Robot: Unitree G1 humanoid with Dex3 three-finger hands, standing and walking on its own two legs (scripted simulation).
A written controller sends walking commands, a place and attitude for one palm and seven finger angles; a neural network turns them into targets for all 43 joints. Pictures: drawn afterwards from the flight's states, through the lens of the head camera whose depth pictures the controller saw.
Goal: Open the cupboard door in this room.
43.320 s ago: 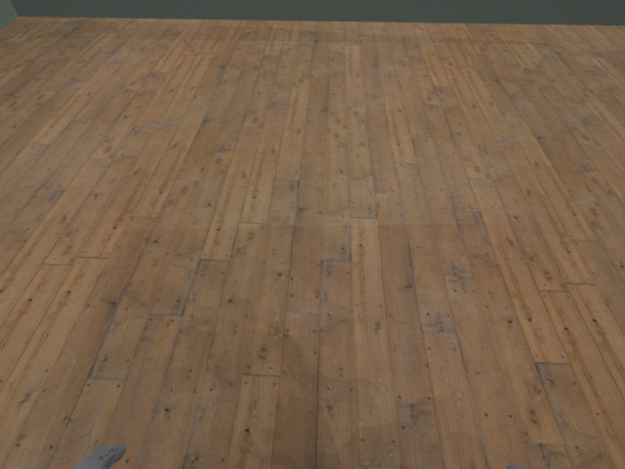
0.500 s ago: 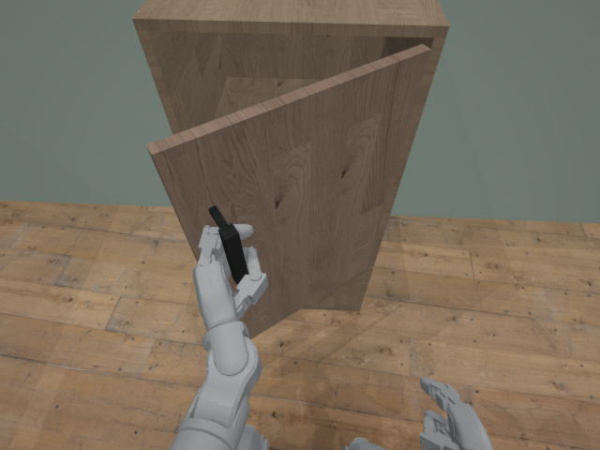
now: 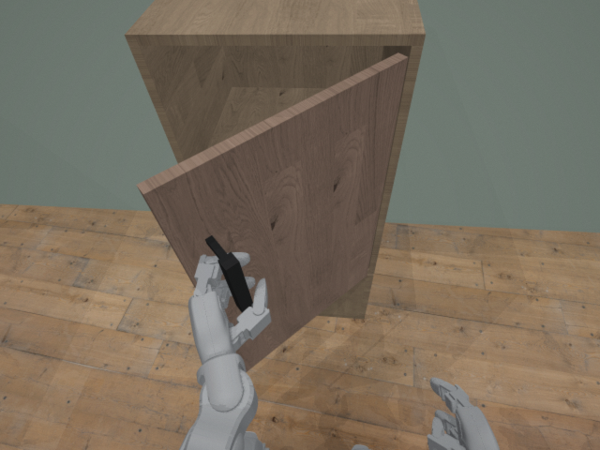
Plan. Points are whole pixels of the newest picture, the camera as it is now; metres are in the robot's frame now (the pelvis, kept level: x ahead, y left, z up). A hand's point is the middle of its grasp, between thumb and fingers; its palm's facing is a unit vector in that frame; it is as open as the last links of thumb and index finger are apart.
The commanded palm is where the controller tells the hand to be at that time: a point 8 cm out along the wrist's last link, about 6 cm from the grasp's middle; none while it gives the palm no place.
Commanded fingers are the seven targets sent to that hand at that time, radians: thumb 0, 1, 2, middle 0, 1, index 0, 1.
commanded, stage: open thumb and fingers to let go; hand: left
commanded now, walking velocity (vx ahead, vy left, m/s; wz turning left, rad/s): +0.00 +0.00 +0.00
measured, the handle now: (229, 276) +0.34 +0.11 +0.05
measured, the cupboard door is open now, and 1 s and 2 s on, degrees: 45 49 47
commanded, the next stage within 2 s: slide the hand sideways off the handle in 0.58 s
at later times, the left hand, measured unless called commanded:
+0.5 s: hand (250, 311) +0.29 +0.08 +0.04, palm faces +0.28 -0.96 -0.02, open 14.8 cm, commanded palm +0.25 +0.11 +0.04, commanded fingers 0.00 -0.50 0.30 -0.17 -0.40 -0.17 -0.40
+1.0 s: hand (251, 344) +0.25 +0.07 +0.05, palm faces -0.20 -0.98 +0.08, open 16.4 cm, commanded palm +0.23 +0.13 +0.04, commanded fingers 0.00 -0.50 0.30 -0.15 -0.30 -0.15 -0.30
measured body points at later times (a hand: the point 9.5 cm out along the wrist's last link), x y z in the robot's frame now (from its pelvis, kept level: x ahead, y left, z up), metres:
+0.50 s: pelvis +0.00 +0.02 +0.00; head +0.04 +0.00 +0.44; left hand +0.27 +0.13 +0.05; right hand +0.17 -0.20 -0.11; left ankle +0.03 +0.17 -0.67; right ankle -0.01 -0.04 -0.67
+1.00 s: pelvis -0.01 +0.07 -0.01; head +0.03 +0.05 +0.44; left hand +0.25 +0.13 +0.04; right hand +0.15 -0.16 -0.10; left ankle +0.03 +0.17 -0.67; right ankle -0.01 -0.04 -0.67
